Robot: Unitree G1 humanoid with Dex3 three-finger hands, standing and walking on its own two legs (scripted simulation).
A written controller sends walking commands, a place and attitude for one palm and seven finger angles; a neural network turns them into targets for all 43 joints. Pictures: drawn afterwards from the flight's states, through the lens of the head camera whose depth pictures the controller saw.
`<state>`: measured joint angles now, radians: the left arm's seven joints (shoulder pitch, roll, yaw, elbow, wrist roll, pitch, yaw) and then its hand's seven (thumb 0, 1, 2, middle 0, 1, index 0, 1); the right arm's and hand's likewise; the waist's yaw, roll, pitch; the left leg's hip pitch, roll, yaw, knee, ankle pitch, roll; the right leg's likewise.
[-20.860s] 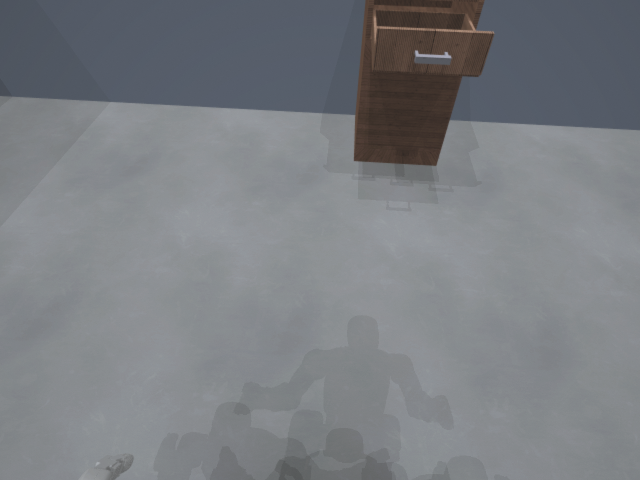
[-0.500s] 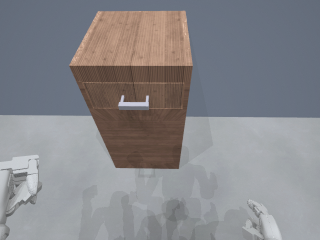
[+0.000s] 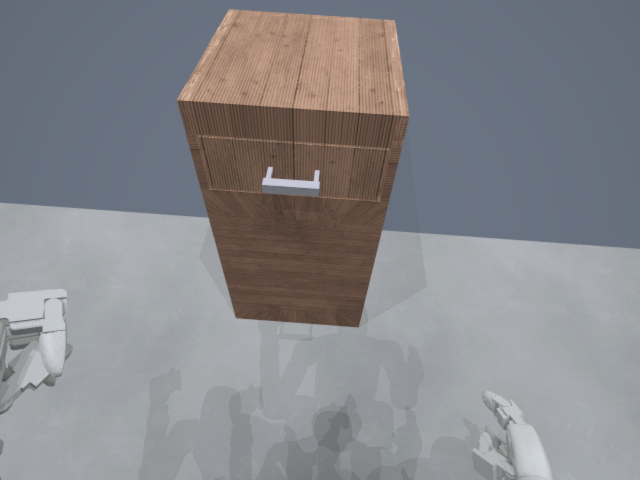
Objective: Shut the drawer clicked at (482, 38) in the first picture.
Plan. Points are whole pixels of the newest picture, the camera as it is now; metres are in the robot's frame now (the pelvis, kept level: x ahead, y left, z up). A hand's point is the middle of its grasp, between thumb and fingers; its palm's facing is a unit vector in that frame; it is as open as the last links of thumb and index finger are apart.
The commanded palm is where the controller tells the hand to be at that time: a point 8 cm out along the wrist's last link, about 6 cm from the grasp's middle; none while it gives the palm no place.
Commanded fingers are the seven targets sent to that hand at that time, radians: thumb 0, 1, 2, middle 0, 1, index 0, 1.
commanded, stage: step back with the hand held close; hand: left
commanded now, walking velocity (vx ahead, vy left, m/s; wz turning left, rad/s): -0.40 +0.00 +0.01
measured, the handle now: (292, 180) +0.68 +0.10 -0.07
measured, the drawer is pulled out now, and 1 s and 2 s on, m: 0.00 0.00 0.00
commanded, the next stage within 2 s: stop stepping back and stand still in 0.74 s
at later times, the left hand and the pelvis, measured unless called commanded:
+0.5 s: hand (0, 409) +0.14 +0.25 +0.17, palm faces +0.35 -0.78 -0.52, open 3.3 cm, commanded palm +0.06 +0.29 +0.19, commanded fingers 0.00 0.90 0.90 -1.40 -1.60 -1.40 -1.60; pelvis -0.05 +0.01 -0.01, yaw +3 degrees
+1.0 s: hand out of the picture +0.02 +0.21 +0.19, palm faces +0.32 -0.79 -0.52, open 3.2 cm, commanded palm -0.01 +0.24 +0.19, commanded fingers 0.00 0.90 0.90 -1.40 -1.60 -1.40 -1.60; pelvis -0.16 -0.03 -0.01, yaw -5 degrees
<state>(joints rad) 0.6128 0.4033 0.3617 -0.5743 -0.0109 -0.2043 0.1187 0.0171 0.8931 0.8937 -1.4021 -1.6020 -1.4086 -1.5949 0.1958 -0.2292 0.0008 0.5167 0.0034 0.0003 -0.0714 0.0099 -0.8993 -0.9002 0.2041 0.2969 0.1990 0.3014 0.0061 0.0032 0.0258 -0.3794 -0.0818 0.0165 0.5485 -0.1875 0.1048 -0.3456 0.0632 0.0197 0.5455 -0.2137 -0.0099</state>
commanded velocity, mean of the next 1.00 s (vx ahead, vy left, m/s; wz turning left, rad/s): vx -0.26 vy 0.02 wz -0.02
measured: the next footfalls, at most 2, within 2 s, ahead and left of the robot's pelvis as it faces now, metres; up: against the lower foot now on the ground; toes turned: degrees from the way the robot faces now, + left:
right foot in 0.78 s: -0.28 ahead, -0.13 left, +0.00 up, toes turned -2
left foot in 1.00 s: -0.07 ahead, +0.08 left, +0.00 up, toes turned -1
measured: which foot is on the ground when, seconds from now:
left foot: down 0.00-0.86, up 0.88-0.98, down 1.00-1.00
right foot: down 0.00-0.40, up 0.42-0.76, down 0.78-1.00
